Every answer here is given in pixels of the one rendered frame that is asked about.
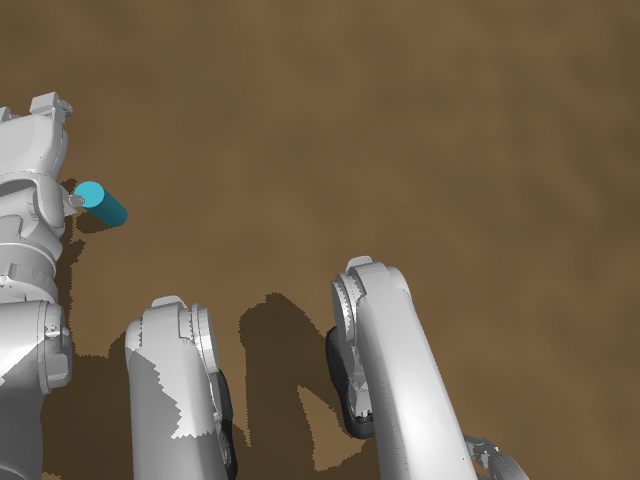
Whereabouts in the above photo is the can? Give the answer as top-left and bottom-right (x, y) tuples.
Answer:
(74, 181), (128, 227)

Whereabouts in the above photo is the left robot foot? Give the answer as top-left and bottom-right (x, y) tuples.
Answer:
(216, 369), (238, 480)

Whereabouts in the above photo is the right robot hand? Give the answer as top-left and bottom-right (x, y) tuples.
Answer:
(463, 435), (530, 480)

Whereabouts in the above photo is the left robot hand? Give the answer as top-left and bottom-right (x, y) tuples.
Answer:
(0, 92), (85, 217)

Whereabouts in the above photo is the left robot arm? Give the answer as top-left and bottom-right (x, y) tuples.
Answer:
(0, 172), (72, 480)

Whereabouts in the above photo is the right robot foot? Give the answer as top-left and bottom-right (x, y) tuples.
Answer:
(325, 326), (375, 440)

